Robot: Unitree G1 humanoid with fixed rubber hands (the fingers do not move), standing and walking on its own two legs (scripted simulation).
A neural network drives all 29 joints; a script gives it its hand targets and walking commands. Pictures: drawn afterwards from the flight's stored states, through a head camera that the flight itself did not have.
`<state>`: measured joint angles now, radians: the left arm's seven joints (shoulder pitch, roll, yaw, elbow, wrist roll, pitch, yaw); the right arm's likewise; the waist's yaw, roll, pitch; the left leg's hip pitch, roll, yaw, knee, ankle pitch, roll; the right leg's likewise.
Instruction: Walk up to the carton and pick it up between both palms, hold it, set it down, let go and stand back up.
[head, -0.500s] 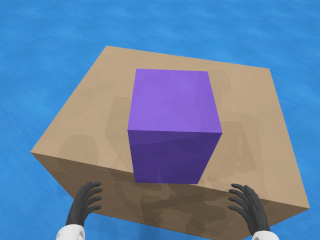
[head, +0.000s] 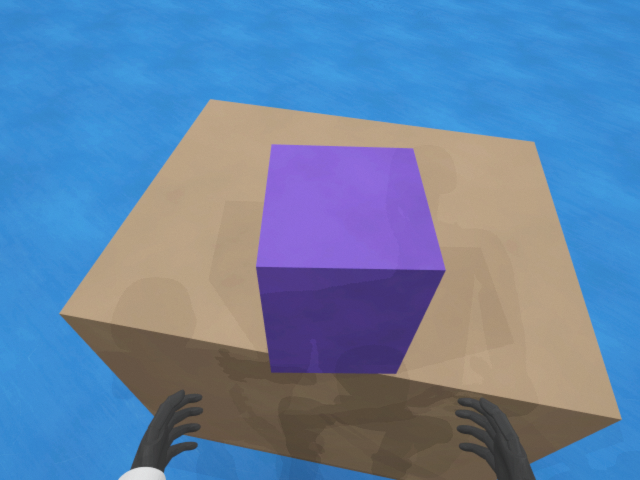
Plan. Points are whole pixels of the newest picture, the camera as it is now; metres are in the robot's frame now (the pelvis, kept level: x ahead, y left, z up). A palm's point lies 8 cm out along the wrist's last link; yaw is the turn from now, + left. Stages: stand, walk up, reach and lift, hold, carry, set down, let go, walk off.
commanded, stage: set down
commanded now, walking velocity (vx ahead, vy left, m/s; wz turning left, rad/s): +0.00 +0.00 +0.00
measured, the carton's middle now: (338, 266) +0.38 -0.01 +0.03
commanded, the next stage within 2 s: let go in 0.20 s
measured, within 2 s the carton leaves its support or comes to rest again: neither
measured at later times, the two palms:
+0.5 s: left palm (155, 474) +0.15 +0.21 -0.08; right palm out of the picture +0.14 -0.21 -0.09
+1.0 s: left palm out of the picture +0.11 +0.28 -0.12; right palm out of the picture +0.11 -0.29 -0.10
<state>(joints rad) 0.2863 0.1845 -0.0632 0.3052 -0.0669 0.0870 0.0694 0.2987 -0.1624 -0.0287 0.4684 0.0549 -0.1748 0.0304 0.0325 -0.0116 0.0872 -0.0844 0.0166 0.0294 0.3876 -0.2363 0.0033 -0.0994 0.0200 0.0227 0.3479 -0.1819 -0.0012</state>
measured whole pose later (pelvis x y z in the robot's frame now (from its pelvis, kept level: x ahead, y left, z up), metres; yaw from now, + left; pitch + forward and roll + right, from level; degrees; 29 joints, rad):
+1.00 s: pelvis +0.02 +0.00 -0.01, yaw +2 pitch -2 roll -1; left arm 0.22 0.32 0.04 0.84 0.04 0.00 0.00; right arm 0.25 -0.33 -0.04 0.86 -0.03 -0.03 0.00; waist 0.00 -0.03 0.00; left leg -0.16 0.00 0.01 0.51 -0.33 0.01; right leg -0.17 0.00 -0.01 0.49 -0.30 0.00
